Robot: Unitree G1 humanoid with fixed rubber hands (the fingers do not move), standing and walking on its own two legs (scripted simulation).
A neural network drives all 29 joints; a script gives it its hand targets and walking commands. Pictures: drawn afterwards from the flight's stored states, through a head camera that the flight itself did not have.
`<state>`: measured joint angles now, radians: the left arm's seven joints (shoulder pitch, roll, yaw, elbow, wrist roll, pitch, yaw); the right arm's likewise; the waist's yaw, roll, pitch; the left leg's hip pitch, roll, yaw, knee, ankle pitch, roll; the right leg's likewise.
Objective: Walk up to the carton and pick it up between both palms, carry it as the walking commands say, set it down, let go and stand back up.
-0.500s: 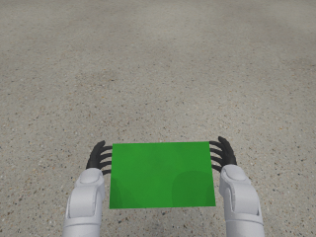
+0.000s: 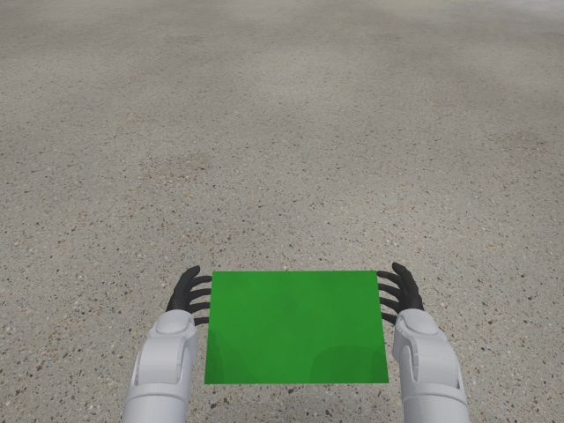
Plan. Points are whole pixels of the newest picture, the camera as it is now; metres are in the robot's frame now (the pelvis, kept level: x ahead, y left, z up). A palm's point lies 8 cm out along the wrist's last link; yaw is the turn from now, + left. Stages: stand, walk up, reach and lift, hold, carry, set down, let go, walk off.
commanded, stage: carry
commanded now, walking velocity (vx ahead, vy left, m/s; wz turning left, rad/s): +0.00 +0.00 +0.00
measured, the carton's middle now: (293, 328) +0.31 -0.02 -0.07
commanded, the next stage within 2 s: hold in 0.72 s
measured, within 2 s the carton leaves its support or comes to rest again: neither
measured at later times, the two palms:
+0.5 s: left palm (178, 324) +0.26 +0.15 +0.03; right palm (412, 330) +0.26 -0.17 +0.04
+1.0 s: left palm (168, 310) +0.27 +0.16 +0.05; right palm (406, 313) +0.27 -0.16 +0.06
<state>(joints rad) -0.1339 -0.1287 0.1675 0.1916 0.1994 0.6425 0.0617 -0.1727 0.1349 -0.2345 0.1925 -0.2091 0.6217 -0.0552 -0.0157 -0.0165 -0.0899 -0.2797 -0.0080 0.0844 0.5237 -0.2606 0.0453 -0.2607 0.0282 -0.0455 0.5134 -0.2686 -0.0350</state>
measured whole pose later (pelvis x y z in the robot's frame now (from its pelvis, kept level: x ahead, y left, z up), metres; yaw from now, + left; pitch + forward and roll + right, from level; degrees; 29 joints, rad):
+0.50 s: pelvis -0.02 +0.00 +0.00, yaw +0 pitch -1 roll +0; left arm -0.20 -0.13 0.20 0.31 0.24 0.60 0.05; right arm -0.19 0.13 -0.27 0.27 -0.22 0.57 -0.04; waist -0.02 -0.01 -0.09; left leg -0.28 -0.01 0.09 0.52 -0.23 0.05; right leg -0.26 0.03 -0.05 0.51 -0.24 -0.04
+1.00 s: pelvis -0.02 +0.00 +0.00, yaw +0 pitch -4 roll +0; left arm -0.28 -0.14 0.25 0.31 0.24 0.70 0.10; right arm -0.30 0.14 -0.30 0.35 -0.22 0.64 -0.04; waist -0.02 -0.02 -0.10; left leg -0.22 -0.01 0.08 0.50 -0.23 0.05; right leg -0.20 0.02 -0.05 0.49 -0.23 -0.03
